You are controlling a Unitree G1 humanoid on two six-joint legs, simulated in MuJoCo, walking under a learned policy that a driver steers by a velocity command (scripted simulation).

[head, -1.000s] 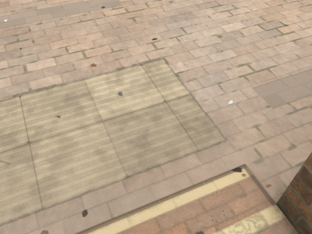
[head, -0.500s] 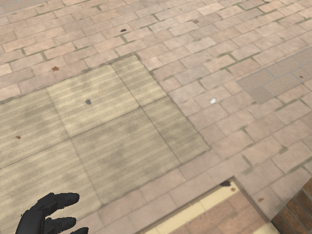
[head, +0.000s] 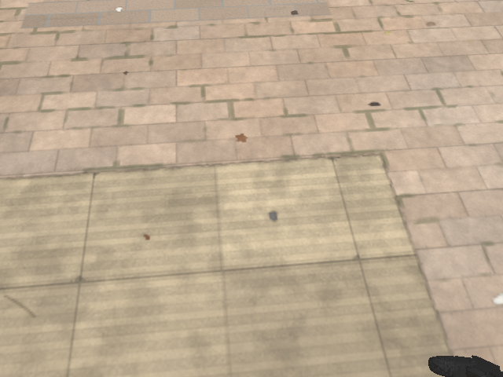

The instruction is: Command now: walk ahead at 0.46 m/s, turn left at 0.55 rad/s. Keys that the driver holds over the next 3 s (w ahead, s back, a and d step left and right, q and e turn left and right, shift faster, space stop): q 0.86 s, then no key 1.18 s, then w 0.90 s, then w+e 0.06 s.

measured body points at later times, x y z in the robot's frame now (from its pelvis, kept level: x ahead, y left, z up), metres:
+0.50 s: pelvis +0.22 +0.00 +0.01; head +0.25 +0.01 +0.46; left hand +0.31 +0.30 -0.08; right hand +0.43 -0.25 -0.08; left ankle +0.14 +0.08 -0.71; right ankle +0.33 -0.09 -0.72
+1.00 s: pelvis +0.23 +0.04 +0.02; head +0.25 +0.09 +0.46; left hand +0.16 +0.36 -0.11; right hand +0.51 -0.09 -0.07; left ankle +0.18 +0.12 -0.72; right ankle +0.31 -0.09 -0.67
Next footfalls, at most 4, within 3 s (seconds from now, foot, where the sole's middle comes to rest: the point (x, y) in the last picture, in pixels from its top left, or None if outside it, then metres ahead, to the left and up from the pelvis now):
0.02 left None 0.18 0.08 -0.75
0.48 right None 0.37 -0.08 -0.75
0.92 left None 0.21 0.14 -0.75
1.32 right None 0.34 -0.05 -0.75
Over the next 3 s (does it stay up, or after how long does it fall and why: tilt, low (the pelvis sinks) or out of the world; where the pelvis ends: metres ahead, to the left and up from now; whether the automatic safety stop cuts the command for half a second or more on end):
stays up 0.57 0.25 0.01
